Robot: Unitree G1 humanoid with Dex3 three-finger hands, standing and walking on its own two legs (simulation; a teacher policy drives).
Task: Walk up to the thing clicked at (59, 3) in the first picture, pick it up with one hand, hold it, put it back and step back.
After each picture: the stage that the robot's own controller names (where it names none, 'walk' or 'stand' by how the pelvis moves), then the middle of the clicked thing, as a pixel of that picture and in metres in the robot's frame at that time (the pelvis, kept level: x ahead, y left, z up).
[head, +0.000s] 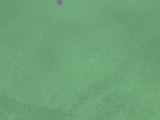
stand; (59, 0) +2.31 +0.27 -0.72
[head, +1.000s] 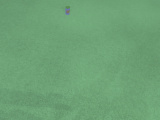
walk; (67, 10) +2.16 +0.13 -0.69
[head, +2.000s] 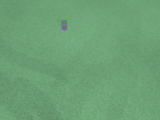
walk; (64, 25) +1.54 +0.14 -0.69
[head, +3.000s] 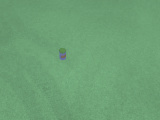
walk; (62, 54) +1.06 +0.14 -0.70
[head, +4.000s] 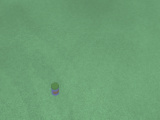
walk; (55, 89) +0.71 +0.18 -0.70
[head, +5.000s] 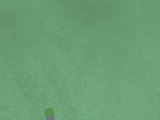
stand; (49, 115) +0.46 +0.18 -0.70
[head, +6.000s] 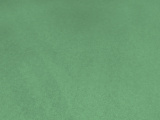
stand; out of the picture +0.42 +0.23 -0.72
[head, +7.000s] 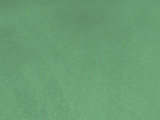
stand; out of the picture +0.40 +0.22 -0.73
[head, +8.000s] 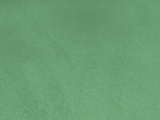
stand; out of the picture +0.38 +0.23 -0.73
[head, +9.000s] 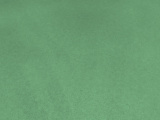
stand; out of the picture +0.38 +0.22 -0.73
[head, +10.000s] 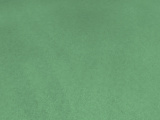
go down; out of the picture +0.38 +0.22 -0.73
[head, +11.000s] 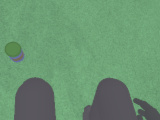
go down; (15, 52) +0.46 +0.26 -0.34
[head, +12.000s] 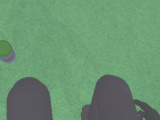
approach; (5, 52) +0.45 +0.28 -0.30
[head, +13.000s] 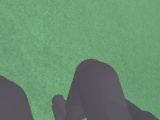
close in; out of the picture +0.43 +0.33 -0.22
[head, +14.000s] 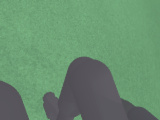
close; out of the picture +0.42 +0.33 -0.22
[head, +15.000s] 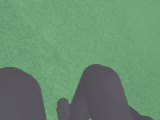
lift; out of the picture +0.37 +0.29 -0.17
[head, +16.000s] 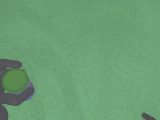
lift; (20, 86) +0.32 +0.19 +0.01
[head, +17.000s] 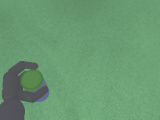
hold; (36, 86) +0.33 +0.15 +0.01
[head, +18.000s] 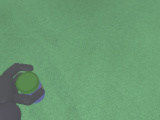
hold; (31, 88) +0.32 +0.17 +0.01
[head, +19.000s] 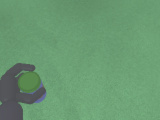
crouch; (33, 88) +0.33 +0.17 +0.00
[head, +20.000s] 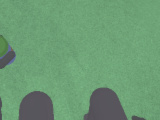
crouch; (0, 51) +0.43 +0.24 -0.08
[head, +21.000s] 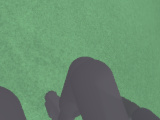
lower; out of the picture +0.40 +0.33 -0.23
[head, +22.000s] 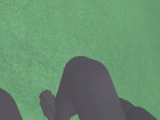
lower; out of the picture +0.42 +0.34 -0.22
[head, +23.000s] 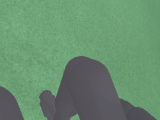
lower; out of the picture +0.42 +0.34 -0.22
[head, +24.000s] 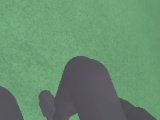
lower; out of the picture +0.42 +0.34 -0.22
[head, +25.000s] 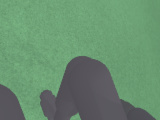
loosen; out of the picture +0.41 +0.33 -0.23
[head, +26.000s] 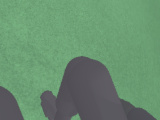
withdraw; out of the picture +0.42 +0.33 -0.23
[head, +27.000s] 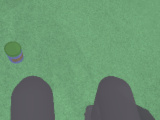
walk; (14, 53) +0.46 +0.27 -0.30
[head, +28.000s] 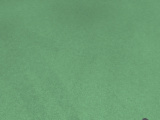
stand; out of the picture +0.40 +0.19 -0.66
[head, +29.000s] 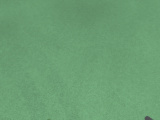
stand; out of the picture +0.41 +0.21 -0.67
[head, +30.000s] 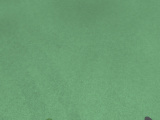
stand; out of the picture +0.40 +0.21 -0.67
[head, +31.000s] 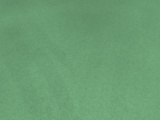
stand; out of the picture +0.42 +0.20 -0.72
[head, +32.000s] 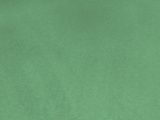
stand; out of the picture +0.39 +0.22 -0.73
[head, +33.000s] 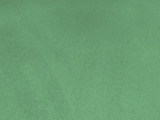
walk; out of the picture +0.39 +0.22 -0.73
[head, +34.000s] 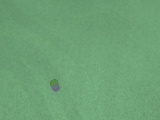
walk; (55, 85) +0.62 +0.21 -0.69
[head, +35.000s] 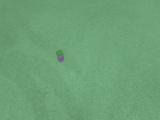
walk; (60, 56) +0.99 +0.22 -0.70
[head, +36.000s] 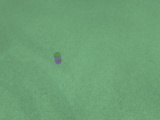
stand; (57, 58) +1.04 +0.20 -0.70
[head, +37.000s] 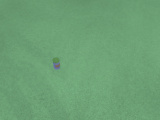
stand; (56, 63) +1.02 +0.21 -0.72
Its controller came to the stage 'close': yes
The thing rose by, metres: 0.71
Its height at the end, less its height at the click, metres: +0.00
